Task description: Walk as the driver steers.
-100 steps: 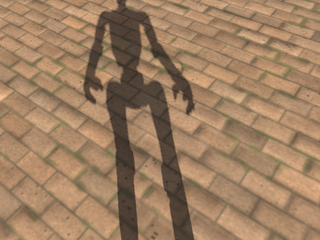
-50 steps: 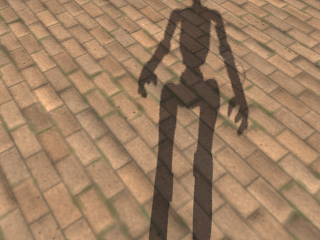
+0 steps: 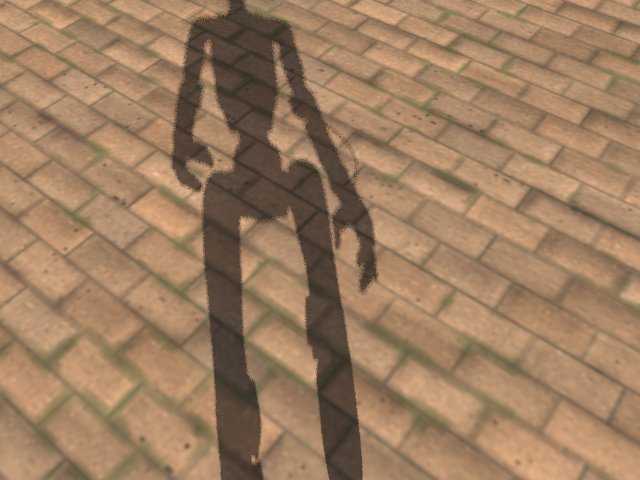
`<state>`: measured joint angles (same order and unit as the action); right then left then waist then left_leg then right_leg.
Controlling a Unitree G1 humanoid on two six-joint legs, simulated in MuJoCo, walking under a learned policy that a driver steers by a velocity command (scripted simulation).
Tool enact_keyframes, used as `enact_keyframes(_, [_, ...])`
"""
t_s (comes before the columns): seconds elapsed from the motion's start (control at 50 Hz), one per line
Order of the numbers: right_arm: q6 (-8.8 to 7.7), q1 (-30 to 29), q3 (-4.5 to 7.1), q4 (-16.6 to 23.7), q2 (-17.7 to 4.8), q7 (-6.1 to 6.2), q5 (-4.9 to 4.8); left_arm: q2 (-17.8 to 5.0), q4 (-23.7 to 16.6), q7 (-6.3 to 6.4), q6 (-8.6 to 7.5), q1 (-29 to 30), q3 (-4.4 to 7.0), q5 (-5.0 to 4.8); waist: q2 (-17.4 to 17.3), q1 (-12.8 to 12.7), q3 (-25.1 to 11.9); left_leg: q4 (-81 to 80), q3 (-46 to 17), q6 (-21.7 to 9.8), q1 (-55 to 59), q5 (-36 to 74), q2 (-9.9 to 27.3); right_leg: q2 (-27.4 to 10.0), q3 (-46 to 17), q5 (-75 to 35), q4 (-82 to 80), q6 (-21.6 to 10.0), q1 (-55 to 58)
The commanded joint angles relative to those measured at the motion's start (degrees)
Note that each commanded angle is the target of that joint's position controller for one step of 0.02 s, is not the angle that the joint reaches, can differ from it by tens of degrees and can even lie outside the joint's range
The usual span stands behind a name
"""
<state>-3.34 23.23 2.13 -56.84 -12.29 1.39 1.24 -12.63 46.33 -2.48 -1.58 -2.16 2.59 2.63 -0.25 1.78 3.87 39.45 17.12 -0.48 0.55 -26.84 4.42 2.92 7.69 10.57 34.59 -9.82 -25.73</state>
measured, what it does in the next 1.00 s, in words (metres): walks ahead: left foot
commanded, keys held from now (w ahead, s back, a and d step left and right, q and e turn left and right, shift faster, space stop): w+e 0.12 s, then w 0.16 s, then w+q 0.62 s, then w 0.10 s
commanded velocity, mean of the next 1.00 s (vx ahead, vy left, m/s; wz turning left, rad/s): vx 0.50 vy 0.00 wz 0.08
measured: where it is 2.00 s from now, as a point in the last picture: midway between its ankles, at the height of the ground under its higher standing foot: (269, 225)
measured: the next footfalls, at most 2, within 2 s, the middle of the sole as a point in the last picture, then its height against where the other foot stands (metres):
left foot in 0.52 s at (300, 469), level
right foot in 1.06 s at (366, 334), level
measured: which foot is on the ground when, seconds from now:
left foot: down 0.00-0.00, up 0.02-0.50, down 0.52-1.00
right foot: down 0.00-0.54, up 0.56-1.00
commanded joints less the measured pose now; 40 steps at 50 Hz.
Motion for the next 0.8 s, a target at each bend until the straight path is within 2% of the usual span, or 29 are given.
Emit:
enact_keyframes(0.02, [-1.49, -4.52, 1.87, 9.95, -8.50, -1.21, -0.53, -17.51, 2.05, 1.61, 0.79, -21.93, 5.52, -1.35, 7.81, -9.13, -19.82, 45.82, -14.99, 0.52, -40.51, -3.66, -6.40, -23.04, -52.01, 5.04, -17.83, -16.59, 44.19])
enact_keyframes(0.04, [-2.23, -9.61, 1.71, 11.51, -8.38, -1.54, -0.44, -16.11, 2.48, 2.14, 1.11, -19.21, 5.15, -1.81, 3.12, -8.32, -10.95, 43.98, -18.94, -0.11, -46.12, 2.36, -1.88, -21.72, -41.67, 1.87, -19.15, -14.43, 38.78])
enact_keyframes(0.06, [-2.88, -9.15, 1.42, 11.35, -7.98, -1.55, -0.74, -12.72, 2.50, 2.39, 0.88, -16.39, 4.37, -2.14, 0.03, -5.85, -5.97, 38.24, -18.69, -0.29, -43.73, 7.17, 0.32, -19.77, -35.46, -3.53, -19.97, -11.84, 30.89])
enact_keyframes(0.08, [-2.66, -8.07, 1.56, 10.48, -7.79, -1.37, -0.36, -10.49, 2.21, 2.54, 0.44, -13.61, 3.79, -2.14, -2.15, -3.04, -2.81, 33.18, -18.76, -0.01, -39.89, 8.56, 1.87, -16.42, -30.16, -9.91, -20.62, -9.16, 24.41])
enact_keyframes(0.1, [-1.59, -6.97, 1.51, 10.47, -7.49, -1.34, 0.77, -8.97, 2.04, 2.76, -0.05, -11.91, 3.27, -2.59, -1.67, -1.06, -2.40, 30.09, -18.94, 0.87, -35.88, 8.96, 2.54, -13.62, -26.23, -14.33, -21.24, -7.83, 20.10])
enact_keyframes(0.12, [-0.42, -5.95, 1.44, 10.23, -6.93, -1.53, 1.47, -8.48, 1.78, 2.70, -0.69, -11.51, 2.98, -2.67, -0.83, -0.22, -3.37, 28.15, -18.91, 1.60, -33.19, 9.19, 2.73, -12.10, -24.13, -17.22, -21.42, -7.36, 18.26])
enact_keyframes(0.14, [0.50, -5.48, 1.36, 10.25, -6.34, -1.81, 1.71, -8.49, 2.03, 2.57, -1.44, -12.32, 2.88, -2.77, -0.60, 0.22, -4.00, 26.74, -18.17, 2.17, -32.50, 9.42, 2.57, -11.25, -22.61, -20.53, -21.56, -7.32, 17.71])
enact_keyframes(0.2, [1.55, -9.57, 1.08, 11.76, -5.38, -2.37, 1.53, -9.65, 3.26, 2.34, -2.43, -16.04, 2.99, -2.65, 1.11, -0.80, -2.82, 19.83, -16.45, 3.06, -34.69, 15.33, 2.89, -9.57, -19.59, -22.72, -23.45, -5.71, 16.83])
enact_keyframes(0.28, [1.57, -17.88, 0.81, 14.22, -5.47, -2.74, 1.09, -8.91, 4.78, 2.33, -2.56, -21.19, 2.44, -2.60, 3.00, -4.23, -1.46, 8.96, -15.79, 2.57, -38.66, 24.03, 2.48, -9.03, -18.67, -24.27, -24.04, -2.23, 21.91])
enact_keyframes(0.34, [1.31, -22.20, 0.40, 15.36, -5.34, -3.07, 0.45, -9.01, 5.57, 2.55, -2.86, -23.18, 2.06, -2.15, 3.62, -6.02, -0.96, 2.45, -14.55, 1.03, -39.59, 27.50, 1.45, -10.00, -16.70, -25.98, -24.34, -0.92, 27.06])
enact_keyframes(0.4, [0.93, -26.08, 0.10, 16.73, -5.40, -3.38, 0.12, -8.65, 6.76, 2.98, -3.02, -24.89, 1.53, -1.33, 3.76, -7.14, 0.76, -2.53, -13.36, -1.33, -39.55, 26.62, -0.12, -12.09, -14.95, -27.83, -24.76, -0.88, 31.48])
enact_keyframes(0.44, [0.69, -25.43, 0.21, 16.99, -5.80, -3.58, 0.00, -9.06, 7.31, 3.49, -3.10, -24.16, 1.39, -0.85, 3.86, -5.81, 1.35, -5.29, -13.29, -3.42, -36.84, 23.18, -1.68, -13.74, -13.22, -33.07, -23.54, -0.43, 33.37])
enact_keyframes(0.46, [0.61, -23.22, 0.41, 16.43, -6.12, -3.47, -0.08, -9.50, 7.25, 3.76, -3.20, -22.69, 1.36, -0.70, 4.03, -4.25, 0.70, -6.52, -12.79, -4.66, -32.94, 20.79, -3.30, -13.97, -11.59, -40.64, -21.19, 0.25, 33.34])
enact_keyframes(0.5, [0.41, -13.90, 1.39, 13.43, -7.81, -2.71, -0.08, -10.66, 7.48, 4.11, -3.18, -21.33, 1.48, -0.25, 4.58, -0.07, -4.15, -7.95, -11.47, -7.08, -22.16, 16.22, -7.63, -13.75, -9.01, -56.51, -9.51, 1.55, 34.15])
enact_keyframes(0.52, [0.01, -5.46, 2.01, 10.58, -8.49, -2.34, 0.28, -11.06, 7.38, 4.09, -2.91, -20.51, 1.47, -0.43, 3.40, 3.81, -8.25, -11.96, -11.19, -8.51, -12.63, 18.24, -8.92, -12.35, -6.99, -55.78, 1.48, 2.45, 31.68])
enact_keyframes(0.54, [-0.21, 3.66, 3.08, 8.45, -11.64, -1.74, 1.41, -10.19, 5.97, 4.10, -3.17, -20.02, 0.94, -0.85, 0.32, 7.36, -13.45, -12.72, -21.39, -11.80, 1.27, 15.64, -0.89, -10.54, -5.27, -40.88, 16.92, 3.52, 20.71])
enact_keyframes(0.56, [0.06, 6.40, 4.98, 8.05, -18.11, -1.62, 1.77, -5.99, 4.20, 3.08, -3.50, -24.59, 0.26, -2.53, -13.65, 4.07, -18.10, -17.10, -52.39, -21.70, 15.73, 14.54, 14.43, 1.74, -2.71, 0.61, 40.69, 6.97, -1.78])
enact_keyframes(0.58, [0.65, 1.23, 4.28, 8.08, -14.72, -2.57, -0.93, -9.35, 3.92, 2.96, -3.88, -21.36, 0.89, -0.71, -7.18, 2.39, -16.72, -22.95, -60.35, -21.60, 13.91, 14.88, 14.60, 1.28, -11.40, 14.65, 45.35, 6.03, -9.11])
enact_keyframes(0.6, [0.86, -4.06, 3.98, 9.42, -13.26, -2.76, -1.30, -9.35, 2.28, 2.55, -4.36, -17.35, 0.82, -0.84, -4.17, 0.68, -8.75, -23.41, -51.12, -20.55, 6.16, 14.19, 13.36, -2.26, -12.35, 10.32, 44.12, 5.96, -11.90])
enact_keyframes(0.62, [0.83, -6.19, 3.32, 9.69, -10.36, -2.86, -0.87, -9.11, 1.57, 2.31, -4.79, -14.76, 0.57, -0.91, 0.38, 0.04, -5.03, -24.91, -45.74, -19.08, -0.13, 18.65, 11.12, -4.39, -11.81, 7.43, 40.80, 6.30, -11.09])
enact_keyframes(0.64, [0.67, -6.73, 2.95, 9.41, -9.23, -2.57, -0.80, -8.33, 1.08, 2.19, -4.38, -13.93, 0.52, -0.71, 1.27, -1.45, -2.51, -25.77, -41.71, -17.44, -5.06, 22.89, 8.60, -5.81, -11.61, 6.93, 37.15, 6.89, -9.39])
enact_keyframes(0.66, [0.42, -7.04, 2.54, 8.78, -8.17, -2.26, -1.00, -7.70, 0.63, 2.13, -3.38, -14.49, 0.27, -0.11, 0.35, -3.06, -2.32, -26.69, -38.30, -15.93, -8.61, 26.02, 6.05, -6.89, -11.51, 6.57, 33.92, 7.93, -6.62])
enact_keyframes(0.72, [-0.55, -4.71, 3.07, 8.07, -10.22, -2.03, -1.33, -6.18, -0.39, 1.80, -1.26, -13.99, -0.23, 0.38, -1.78, -3.59, -3.24, -27.98, -34.27, -15.88, -12.07, 30.13, 3.18, -7.30, -9.54, 5.55, 28.13, 10.59, -5.25])
enact_keyframes(0.76, [-0.45, -3.12, 3.39, 7.97, -11.14, -1.86, -1.34, -6.11, -2.30, 1.71, -0.89, -9.35, -0.37, 0.31, -2.10, -2.58, -1.85, -29.43, -33.78, -15.46, -13.05, 27.99, 2.02, -7.79, -8.59, 1.76, 22.67, 12.16, -7.79])
enact_keyframes(0.8, [-0.21, -0.74, 3.50, 7.74, -11.04, -1.85, -1.36, -6.14, -4.27, 1.67, -0.79, -3.91, -0.45, 0.12, -2.44, -0.66, -0.86, -29.74, -34.29, -14.30, -11.62, 27.57, 1.29, -7.84, -8.22, -2.94, 16.45, 13.23, -10.43])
